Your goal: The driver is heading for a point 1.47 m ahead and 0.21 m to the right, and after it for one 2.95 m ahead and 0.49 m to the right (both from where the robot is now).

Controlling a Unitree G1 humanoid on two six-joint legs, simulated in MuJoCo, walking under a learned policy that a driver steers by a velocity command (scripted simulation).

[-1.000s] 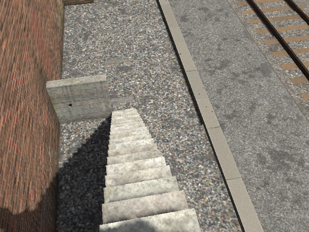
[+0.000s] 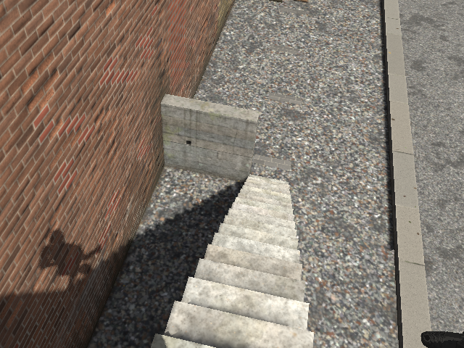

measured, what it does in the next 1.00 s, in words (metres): goes down, turning right: left foot, then right foot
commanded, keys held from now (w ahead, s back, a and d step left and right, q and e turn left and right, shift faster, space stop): shift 0.22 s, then e+shift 0.56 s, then w+e+shift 0.16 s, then w+shift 0.06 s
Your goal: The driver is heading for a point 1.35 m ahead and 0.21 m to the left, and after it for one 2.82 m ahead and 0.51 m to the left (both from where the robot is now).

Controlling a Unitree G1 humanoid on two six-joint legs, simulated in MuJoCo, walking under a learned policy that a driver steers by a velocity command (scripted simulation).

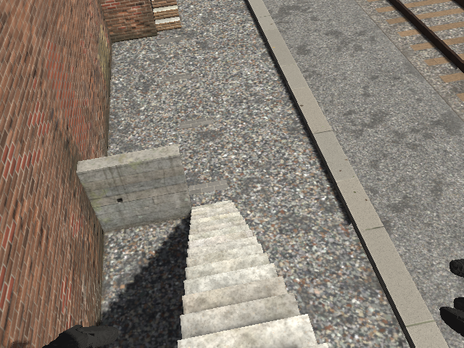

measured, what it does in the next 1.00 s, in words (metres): goes down: left foot 0.21 m lower, then right foot 0.20 m higher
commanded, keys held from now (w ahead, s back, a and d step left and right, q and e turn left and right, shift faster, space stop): w+shift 0.72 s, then w+q+shift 0.28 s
